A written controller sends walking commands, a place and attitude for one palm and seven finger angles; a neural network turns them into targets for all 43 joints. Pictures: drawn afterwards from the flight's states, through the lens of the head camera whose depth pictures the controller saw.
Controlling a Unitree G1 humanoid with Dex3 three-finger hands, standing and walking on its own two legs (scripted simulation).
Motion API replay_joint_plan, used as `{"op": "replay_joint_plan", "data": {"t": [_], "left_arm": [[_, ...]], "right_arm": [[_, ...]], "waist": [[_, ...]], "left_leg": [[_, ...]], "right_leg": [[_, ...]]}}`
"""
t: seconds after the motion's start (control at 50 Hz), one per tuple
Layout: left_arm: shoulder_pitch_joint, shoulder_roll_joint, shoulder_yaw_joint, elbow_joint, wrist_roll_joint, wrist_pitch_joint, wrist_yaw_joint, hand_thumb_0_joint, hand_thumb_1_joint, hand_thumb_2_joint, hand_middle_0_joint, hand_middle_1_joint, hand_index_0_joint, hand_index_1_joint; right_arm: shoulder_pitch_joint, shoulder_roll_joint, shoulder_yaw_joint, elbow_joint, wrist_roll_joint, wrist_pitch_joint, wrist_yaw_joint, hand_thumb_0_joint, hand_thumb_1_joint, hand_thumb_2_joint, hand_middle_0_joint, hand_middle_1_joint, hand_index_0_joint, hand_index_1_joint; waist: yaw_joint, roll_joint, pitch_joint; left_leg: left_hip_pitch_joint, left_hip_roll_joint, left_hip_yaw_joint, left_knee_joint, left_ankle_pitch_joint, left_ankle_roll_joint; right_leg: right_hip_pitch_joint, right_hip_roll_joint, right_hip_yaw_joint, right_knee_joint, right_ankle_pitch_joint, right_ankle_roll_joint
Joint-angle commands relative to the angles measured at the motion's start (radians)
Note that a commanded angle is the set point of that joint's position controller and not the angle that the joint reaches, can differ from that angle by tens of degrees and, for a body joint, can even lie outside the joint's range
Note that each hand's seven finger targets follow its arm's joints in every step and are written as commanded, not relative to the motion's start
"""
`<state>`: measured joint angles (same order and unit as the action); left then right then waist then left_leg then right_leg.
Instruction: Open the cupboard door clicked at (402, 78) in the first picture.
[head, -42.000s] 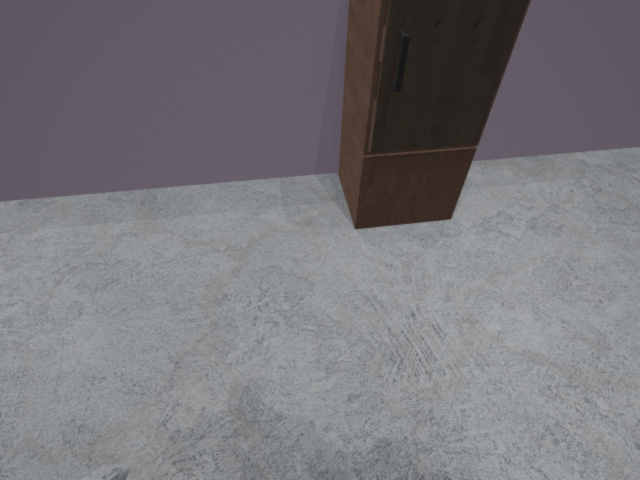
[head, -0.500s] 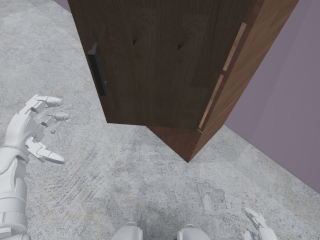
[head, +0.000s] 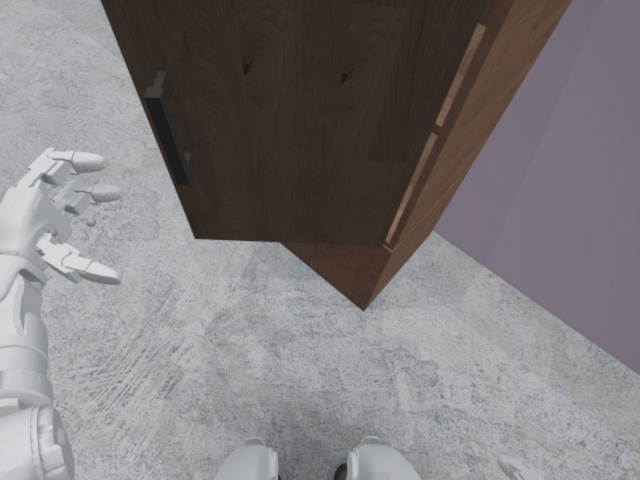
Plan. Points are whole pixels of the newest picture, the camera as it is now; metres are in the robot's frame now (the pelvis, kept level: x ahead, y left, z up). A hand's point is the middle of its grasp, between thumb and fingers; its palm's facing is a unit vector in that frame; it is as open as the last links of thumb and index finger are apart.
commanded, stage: move the hooked fingers beside the handle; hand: left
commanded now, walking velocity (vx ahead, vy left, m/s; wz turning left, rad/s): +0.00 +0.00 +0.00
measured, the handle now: (173, 132) +0.56 +0.21 +0.05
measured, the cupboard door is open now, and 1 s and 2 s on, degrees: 41 41 41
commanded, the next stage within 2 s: none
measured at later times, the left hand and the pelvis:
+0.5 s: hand (116, 177) +0.47 +0.26 +0.06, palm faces -0.02 -1.00 -0.01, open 14.0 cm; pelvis -0.01 +0.00 -0.01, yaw -1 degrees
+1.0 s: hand (126, 152) +0.52 +0.26 +0.05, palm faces -0.03 -1.00 -0.02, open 14.0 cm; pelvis +0.01 +0.01 -0.02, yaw -2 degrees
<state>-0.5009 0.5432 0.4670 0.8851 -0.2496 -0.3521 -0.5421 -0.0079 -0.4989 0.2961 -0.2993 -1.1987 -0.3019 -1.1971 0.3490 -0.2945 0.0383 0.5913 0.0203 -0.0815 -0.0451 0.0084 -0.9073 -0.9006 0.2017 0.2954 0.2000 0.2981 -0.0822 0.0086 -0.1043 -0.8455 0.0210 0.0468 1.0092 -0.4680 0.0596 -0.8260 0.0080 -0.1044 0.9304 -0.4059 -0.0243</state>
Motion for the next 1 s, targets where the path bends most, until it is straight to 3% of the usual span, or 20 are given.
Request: {"op": "replay_joint_plan", "data": {"t": [0.0, 0.02, 0.06, 0.14, 0.18, 0.2, 0.3, 0.36, 0.46, 0.48, 0.5, 0.52, 0.6, 0.68, 0.7, 0.74, 0.8, 0.82, 0.92, 0.98], "left_arm": [[-0.426, 0.286, 0.036, -0.139, -0.009, -0.073, 0.018, 0.0, -0.5, 0.3, -0.3, -1.2, -0.3, -1.2], [-0.425, 0.262, 0.016, -0.104, -0.005, -0.065, 0.021, 0.0, -0.5, 0.3, -0.3, -1.2, -0.3, -1.2], [-0.436, 0.302, 0.042, -0.047, 0.009, -0.061, 0.033, 0.0, -0.5, 0.3, -0.3, -1.2, -0.3, -1.2], [-0.517, 0.333, 0.043, -0.051, 0.039, -0.085, 0.05, 0.0, -0.5, 0.3, -0.3, -1.2, -0.3, -1.2], [-0.543, 0.396, 0.091, -0.029, 0.041, -0.1, 0.057, 0.0, -0.5, 0.3, -0.3, -1.2, -0.3, -1.2], [-0.57, 0.399, 0.08, -0.013, 0.049, -0.104, 0.055, 0.0, -0.5, 0.3, -0.3, -1.2, -0.3, -1.2], [-0.595, 0.395, 0.069, 0.017, 0.058, -0.112, 0.044, 0.0, -0.5, 0.3, -0.3, -1.2, -0.3, -1.2], [-0.627, 0.391, 0.051, 0.093, 0.063, -0.081, 0.039, 0.0, -0.5, 0.3, -0.3, -1.2, -0.3, -1.2], [-0.749, 0.454, 0.053, 0.131, 0.086, -0.071, 0.044, 0.0, -0.5, 0.3, -0.3, -1.2, -0.3, -1.2], [-0.781, 0.462, 0.057, 0.113, 0.085, -0.082, 0.048, 0.0, -0.5, 0.3, -0.3, -1.2, -0.3, -1.2], [-0.802, 0.515, 0.088, 0.097, 0.095, -0.091, 0.054, 0.0, -0.5, 0.3, -0.3, -1.2, -0.3, -1.2], [-0.807, 0.51, 0.08, 0.108, 0.099, -0.093, 0.055, 0.0, -0.5, 0.3, -0.3, -1.2, -0.3, -1.2], [-0.813, 0.558, 0.105, 0.134, 0.113, -0.089, 0.053, 0.0, -0.5, 0.3, -0.3, -1.2, -0.3, -1.2], [-0.861, 0.531, 0.054, 0.208, 0.127, -0.034, 0.044, 0.0, -0.5, 0.3, -0.3, -1.2, -0.3, -1.2], [-0.857, 0.578, 0.077, 0.217, 0.141, -0.025, 0.046, 0.0, -0.5, 0.3, -0.3, -1.2, -0.3, -1.2], [-0.863, 0.577, 0.079, 0.198, 0.144, -0.02, 0.05, 0.0, -0.5, 0.3, -0.3, -1.2, -0.3, -1.2], [-0.793, 0.627, 0.143, 0.1, 0.134, -0.051, 0.051, 0.0, -0.5, 0.3, -0.3, -1.2, -0.3, -1.2], [-0.748, 0.607, 0.139, 0.098, 0.132, -0.052, 0.05, 0.0, -0.5, 0.3, -0.3, -1.2, -0.3, -1.2], [-0.78, 0.508, 0.083, 0.088, 0.107, -0.04, 0.045, 0.0, -0.5, 0.3, -0.3, -1.2, -0.3, -1.2], [-0.763, 0.528, 0.109, 0.073, 0.106, -0.047, 0.058, 0.0, -0.5, 0.3, -0.3, -1.2, -0.3, -1.2]], "right_arm": [[0.104, -0.181, -0.069, -0.066, 0.005, -0.011, -0.019, 0.0, -0.9, -0.9, 0.2, 0.3, 0.2, 0.3], [0.104, -0.179, -0.066, -0.068, 0.004, -0.008, -0.017, 0.0, -0.9, -0.9, 0.2, 0.3, 0.2, 0.3], [0.107, -0.184, -0.064, -0.067, 0.003, 0.004, -0.017, 0.0, -0.9, -0.9, 0.2, 0.3, 0.2, 0.3], [0.122, -0.183, -0.062, -0.067, -0.003, 0.024, -0.012, 0.0, -0.9, -0.9, 0.2, 0.3, 0.2, 0.3], [0.131, -0.188, -0.059, -0.063, -0.008, 0.034, -0.013, 0.0, -0.9, -0.9, 0.2, 0.3, 0.2, 0.3], [0.133, -0.188, -0.056, -0.061, -0.005, 0.042, -0.013, 0.0, -0.9, -0.9, 0.2, 0.3, 0.2, 0.3], [0.152, -0.189, -0.056, -0.051, -0.009, 0.063, -0.009, 0.0, -0.9, -0.9, 0.2, 0.3, 0.2, 0.3], [0.16, -0.194, -0.053, -0.042, -0.007, 0.078, -0.01, 0.0, -0.9, -0.9, 0.2, 0.3, 0.2, 0.3], [0.178, -0.204, -0.045, -0.036, -0.009, 0.09, -0.018, 0.0, -0.9, -0.9, 0.2, 0.3, 0.2, 0.3], [0.183, -0.205, -0.044, -0.037, -0.012, 0.09, -0.019, 0.0, -0.9, -0.9, 0.2, 0.3, 0.2, 0.3], [0.194, -0.212, -0.046, -0.031, -0.015, 0.092, -0.019, 0.0, -0.9, -0.9, 0.2, 0.3, 0.2, 0.3], [0.194, -0.209, -0.044, -0.032, -0.016, 0.094, -0.017, 0.0, -0.9, -0.9, 0.2, 0.3, 0.2, 0.3], [0.219, -0.214, -0.041, -0.027, -0.021, 0.103, -0.013, 0.0, -0.9, -0.9, 0.2, 0.3, 0.2, 0.3], [0.229, -0.216, -0.029, -0.029, -0.018, 0.12, -0.013, 0.0, -0.9, -0.9, 0.2, 0.3, 0.2, 0.3], [0.24, -0.223, -0.027, -0.03, -0.019, 0.127, -0.014, 0.0, -0.9, -0.9, 0.2, 0.3, 0.2, 0.3], [0.25, -0.219, -0.029, -0.036, -0.022, 0.132, -0.012, 0.0, -0.9, -0.9, 0.2, 0.3, 0.2, 0.3], [0.266, -0.221, -0.04, -0.05, -0.032, 0.139, 0.0, 0.0, -0.9, -0.9, 0.2, 0.3, 0.2, 0.3], [0.269, -0.218, -0.044, -0.054, -0.032, 0.142, 0.006, 0.0, -0.9, -0.9, 0.2, 0.3, 0.2, 0.3], [0.264, -0.212, -0.047, -0.042, -0.025, 0.164, 0.014, 0.0, -0.9, -0.9, 0.2, 0.3, 0.2, 0.3], [0.267, -0.213, -0.052, -0.039, -0.028, 0.166, 0.012, 0.0, -0.9, -0.9, 0.2, 0.3, 0.2, 0.3]], "waist": [[-0.016, 0.116, -0.364], [-0.019, 0.128, -0.354], [-0.014, 0.089, -0.338], [-0.018, 0.142, -0.397], [-0.02, 0.119, -0.407], [-0.031, 0.103, -0.408], [-0.032, 0.166, -0.449], [-0.058, 0.131, -0.38], [-0.087, 0.126, -0.37], [-0.094, 0.145, -0.389], [-0.087, 0.167, -0.44], [-0.09, 0.194, -0.455], [-0.091, 0.206, -0.514], [-0.127, 0.201, -0.425], [-0.12, 0.193, -0.444], [-0.12, 0.213, -0.485], [-0.075, 0.27, -0.617], [-0.067, 0.27, -0.623], [-0.102, 0.224, -0.512], [-0.093, 0.217, -0.509]], "left_leg": [[0.315, 0.017, -0.124, -0.14, 0.397, -0.052], [0.304, 0.014, -0.122, -0.143, 0.369, -0.051], [0.255, 0.011, -0.118, -0.144, 0.327, -0.044], [0.29, 0.012, -0.118, -0.124, 0.377, -0.047], [0.258, 0.011, -0.114, -0.107, 0.38, -0.042], [0.245, 0.012, -0.113, -0.105, 0.371, -0.04], [0.291, 0.016, -0.117, -0.094, 0.425, -0.045], [0.219, 0.016, -0.111, -0.093, 0.35, -0.033], [0.153, 0.014, -0.115, -0.076, 0.289, -0.024], [0.169, 0.013, -0.117, -0.065, 0.307, -0.023], [0.197, 0.017, -0.122, -0.06, 0.334, -0.028], [0.202, 0.015, -0.121, -0.052, 0.339, -0.03], [0.217, 0.02, -0.125, -0.029, 0.409, -0.031], [0.172, 0.023, -0.129, -0.025, 0.375, -0.025], [0.171, 0.025, -0.132, -0.025, 0.39, -0.026], [0.182, 0.024, -0.13, -0.016, 0.423, -0.026], [0.291, 0.033, -0.14, -0.012, 0.584, -0.046], [0.318, 0.036, -0.145, -0.015, 0.629, -0.051], [0.308, 0.041, -0.143, -0.03, 0.573, -0.04], [0.317, 0.039, -0.143, -0.034, 0.581, -0.041]], "right_leg": [[0.087, 0.029, 0.056, -0.08, 0.194, -0.008], [0.078, 0.026, 0.057, -0.082, 0.181, -0.008], [0.096, 0.023, 0.06, -0.082, 0.17, -0.007], [0.082, 0.025, 0.064, -0.066, 0.196, -0.008], [0.1, 0.032, 0.069, -0.057, 0.209, -0.01], [0.106, 0.032, 0.073, -0.057, 0.212, -0.006], [0.082, 0.035, 0.071, -0.05, 0.23, -0.008], [0.062, 0.034, 0.073, -0.061, 0.201, -0.002], [0.044, 0.035, 0.082, -0.057, 0.164, 0.0], [0.025, 0.037, 0.08, -0.046, 0.169, -0.004], [0.032, 0.038, 0.081, -0.042, 0.181, -0.002], [0.024, 0.038, 0.083, -0.037, 0.181, -0.002], [0.033, 0.042, 0.08, -0.02, 0.232, -0.002], [-0.027, 0.044, 0.069, -0.022, 0.205, 0.001], [-0.015, 0.045, 0.068, -0.021, 0.216, 0.003], [-0.004, 0.045, 0.07, -0.015, 0.243, 0.004], [0.031, 0.049, 0.063, 0.002, 0.322, -0.003], [0.03, 0.051, 0.059, -0.001, 0.332, -0.002], [-0.012, 0.058, 0.052, -0.03, 0.298, 0.005], [-0.006, 0.06, 0.051, -0.032, 0.297, -0.001]]}}
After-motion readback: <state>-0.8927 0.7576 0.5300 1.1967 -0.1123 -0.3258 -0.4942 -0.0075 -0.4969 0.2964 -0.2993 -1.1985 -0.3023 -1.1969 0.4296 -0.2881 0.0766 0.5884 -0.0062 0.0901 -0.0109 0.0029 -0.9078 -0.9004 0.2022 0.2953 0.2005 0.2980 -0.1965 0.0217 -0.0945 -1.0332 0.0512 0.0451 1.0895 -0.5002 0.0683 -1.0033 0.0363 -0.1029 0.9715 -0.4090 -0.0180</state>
